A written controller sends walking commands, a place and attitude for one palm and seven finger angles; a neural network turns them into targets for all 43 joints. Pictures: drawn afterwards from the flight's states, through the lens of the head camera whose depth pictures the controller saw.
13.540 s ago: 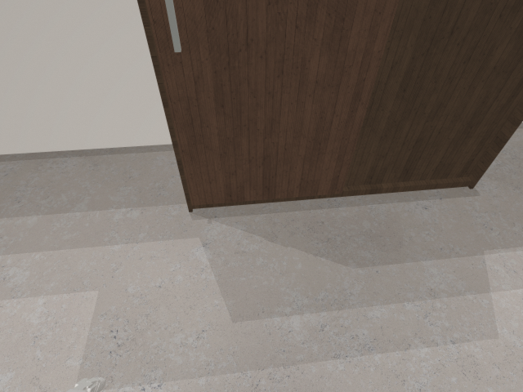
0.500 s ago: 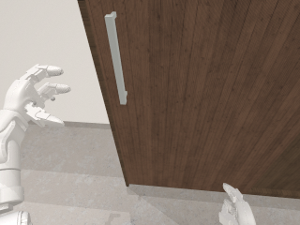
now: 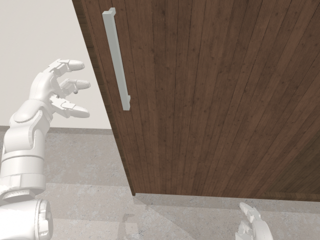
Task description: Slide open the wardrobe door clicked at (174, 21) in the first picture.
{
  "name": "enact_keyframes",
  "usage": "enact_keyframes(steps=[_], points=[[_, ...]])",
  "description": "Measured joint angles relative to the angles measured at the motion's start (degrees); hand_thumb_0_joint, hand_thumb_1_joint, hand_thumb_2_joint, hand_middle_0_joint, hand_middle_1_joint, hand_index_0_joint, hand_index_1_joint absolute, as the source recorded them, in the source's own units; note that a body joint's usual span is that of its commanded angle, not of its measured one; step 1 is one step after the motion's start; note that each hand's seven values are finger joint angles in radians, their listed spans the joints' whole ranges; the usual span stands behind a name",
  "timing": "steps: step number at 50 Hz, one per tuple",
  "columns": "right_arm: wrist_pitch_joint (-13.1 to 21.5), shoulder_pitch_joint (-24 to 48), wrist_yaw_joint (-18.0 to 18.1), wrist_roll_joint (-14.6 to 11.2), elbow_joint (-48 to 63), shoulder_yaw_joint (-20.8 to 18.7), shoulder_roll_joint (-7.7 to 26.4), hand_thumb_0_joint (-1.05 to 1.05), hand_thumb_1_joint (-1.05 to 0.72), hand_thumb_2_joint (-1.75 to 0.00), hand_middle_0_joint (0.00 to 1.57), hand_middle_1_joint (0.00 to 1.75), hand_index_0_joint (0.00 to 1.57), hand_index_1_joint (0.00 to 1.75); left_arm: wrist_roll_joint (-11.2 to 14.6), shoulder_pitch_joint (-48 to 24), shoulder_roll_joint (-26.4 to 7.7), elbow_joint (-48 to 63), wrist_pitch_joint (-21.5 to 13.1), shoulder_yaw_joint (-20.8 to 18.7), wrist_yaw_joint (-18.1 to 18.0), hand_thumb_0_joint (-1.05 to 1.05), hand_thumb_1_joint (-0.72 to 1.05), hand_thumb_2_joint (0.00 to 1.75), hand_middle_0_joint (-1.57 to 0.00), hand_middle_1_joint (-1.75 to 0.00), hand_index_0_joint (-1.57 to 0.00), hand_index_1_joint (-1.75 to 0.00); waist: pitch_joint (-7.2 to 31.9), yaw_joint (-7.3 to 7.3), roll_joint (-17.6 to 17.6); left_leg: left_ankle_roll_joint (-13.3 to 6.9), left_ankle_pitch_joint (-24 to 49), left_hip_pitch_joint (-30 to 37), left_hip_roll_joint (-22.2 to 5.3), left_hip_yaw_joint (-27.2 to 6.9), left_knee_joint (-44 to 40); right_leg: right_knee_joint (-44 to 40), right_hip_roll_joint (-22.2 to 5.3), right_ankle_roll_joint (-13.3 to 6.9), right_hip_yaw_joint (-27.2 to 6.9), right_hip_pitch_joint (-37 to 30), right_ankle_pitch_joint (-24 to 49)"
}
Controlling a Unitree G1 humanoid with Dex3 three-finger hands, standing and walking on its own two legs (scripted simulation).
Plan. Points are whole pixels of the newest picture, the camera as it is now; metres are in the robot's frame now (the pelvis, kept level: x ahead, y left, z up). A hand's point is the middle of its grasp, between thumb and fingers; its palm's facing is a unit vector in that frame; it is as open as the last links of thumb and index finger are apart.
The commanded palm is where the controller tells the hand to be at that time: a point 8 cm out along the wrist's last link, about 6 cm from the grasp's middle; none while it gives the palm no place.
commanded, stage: move the hooked fingers beside the handle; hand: left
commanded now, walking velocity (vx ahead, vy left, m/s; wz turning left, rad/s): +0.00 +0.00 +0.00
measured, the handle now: (120, 66) +0.51 +0.15 +0.20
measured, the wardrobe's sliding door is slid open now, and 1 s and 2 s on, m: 0.00 0.00 0.00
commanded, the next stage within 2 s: none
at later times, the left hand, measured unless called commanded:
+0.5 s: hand (88, 78) +0.43 +0.21 +0.21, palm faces +0.03 -1.00 -0.01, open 13.9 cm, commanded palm +0.41 +0.26 +0.21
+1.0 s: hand (94, 75) +0.45 +0.20 +0.20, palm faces +0.02 -1.00 +0.00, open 13.9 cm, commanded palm +0.42 +0.26 +0.20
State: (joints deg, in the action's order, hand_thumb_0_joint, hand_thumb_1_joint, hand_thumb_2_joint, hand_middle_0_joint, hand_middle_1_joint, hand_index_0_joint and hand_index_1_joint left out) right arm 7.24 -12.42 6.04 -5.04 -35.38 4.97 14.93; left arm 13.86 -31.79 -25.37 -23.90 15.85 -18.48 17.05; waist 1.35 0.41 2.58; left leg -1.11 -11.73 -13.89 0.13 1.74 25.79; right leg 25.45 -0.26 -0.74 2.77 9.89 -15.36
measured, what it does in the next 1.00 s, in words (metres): stands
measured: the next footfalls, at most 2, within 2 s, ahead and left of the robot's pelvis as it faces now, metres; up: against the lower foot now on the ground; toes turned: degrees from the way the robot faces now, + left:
none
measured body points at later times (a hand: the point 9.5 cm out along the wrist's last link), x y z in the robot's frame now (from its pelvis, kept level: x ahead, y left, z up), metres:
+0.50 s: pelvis +0.01 -0.01 +0.00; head +0.01 -0.02 +0.45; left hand +0.42 +0.26 +0.21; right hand +0.14 -0.27 -0.10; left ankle +0.02 +0.11 -0.74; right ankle -0.02 -0.11 -0.74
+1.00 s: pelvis +0.02 -0.01 +0.00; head +0.02 -0.02 +0.45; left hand +0.45 +0.25 +0.21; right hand +0.09 -0.27 -0.11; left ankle +0.02 +0.11 -0.74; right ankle -0.02 -0.11 -0.74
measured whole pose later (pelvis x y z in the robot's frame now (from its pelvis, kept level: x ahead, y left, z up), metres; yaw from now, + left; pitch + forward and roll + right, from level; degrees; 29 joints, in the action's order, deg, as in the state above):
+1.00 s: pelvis +0.02 -0.01 +0.00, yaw -2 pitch +3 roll +0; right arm 3.1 -20.1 5.2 -4.5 -37.0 1.9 16.6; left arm 10.5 -42.7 -27.2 -44.3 5.3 -21.1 15.5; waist 3.1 -2.7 2.2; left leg -0.6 -13.6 -16.3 -1.2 3.6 26.9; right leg 26.5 1.0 -1.2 0.8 13.1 -16.4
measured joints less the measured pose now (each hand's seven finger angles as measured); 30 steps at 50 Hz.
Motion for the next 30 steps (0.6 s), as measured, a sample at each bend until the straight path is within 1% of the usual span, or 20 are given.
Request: enact_keyframes(steps=[7,14,18,22,30], points=[[-1.17,-1.70,-0.23,-0.07,-0.32,-0.49,0.18,0.01,-0.90,-0.90,0.20,0.30,0.21,0.30,-0.85,-1.27,-0.71,-3.05,-1.67,-1.15,-0.51,-0.01,-0.49,0.30,-0.31,-1.20,-0.30,-1.20,0.53,-0.26,-0.39,0.31,-0.57,0.35,-0.46,0.32,-0.01,-0.12,0.45,-0.28,-0.37,-0.23,-0.36],[-1.75,-2.46,0.28,-0.25,-1.06,-1.49,1.42,0.01,-0.90,-0.90,0.20,0.30,0.20,0.30,-1.10,-3.96,-1.02,-6.72,-2.25,0.34,-0.22,-0.01,-0.50,0.30,-0.30,-1.20,-0.30,-1.20,0.18,-0.43,-0.12,0.48,-0.77,-0.32,-0.55,-0.18,0.42,0.01,0.58,-0.48,0.12,0.12,-0.58],[-1.91,-2.40,0.42,-0.12,-1.46,-1.73,1.59,0.01,-0.90,-0.90,0.20,0.30,0.20,0.30,-1.24,-6.02,-0.96,-9.70,-3.15,0.26,-0.34,-0.01,-0.50,0.30,-0.30,-1.20,-0.30,-1.20,0.11,-0.94,-0.33,0.61,-0.72,-0.80,-0.66,-0.22,0.44,0.22,0.68,-0.62,0.14,0.71,-0.64],[-1.99,-2.76,0.33,0.04,-1.46,-1.86,1.47,0.01,-0.91,-0.90,0.20,0.30,0.20,0.30,-1.85,-7.99,-1.28,-12.38,-4.79,-0.17,-0.96,-0.01,-0.50,0.30,-0.31,-1.20,-0.30,-1.20,0.22,-1.53,-0.61,0.78,-0.82,-1.10,-0.91,-0.08,0.51,0.34,0.92,-0.78,-0.02,1.12,-0.69],[-2.68,-4.32,0.15,0.11,-1.80,-2.16,1.68,0.01,-0.91,-0.90,0.20,0.30,0.20,0.30,-2.92,-12.86,-2.83,-20.45,-6.97,-0.21,-0.99,-0.01,-0.50,0.30,-0.30,-1.20,-0.30,-1.20,0.68,-2.48,-0.44,0.89,-1.19,-2.36,-1.16,0.04,1.16,0.88,1.15,-0.90,-0.17,2.40,-0.94]])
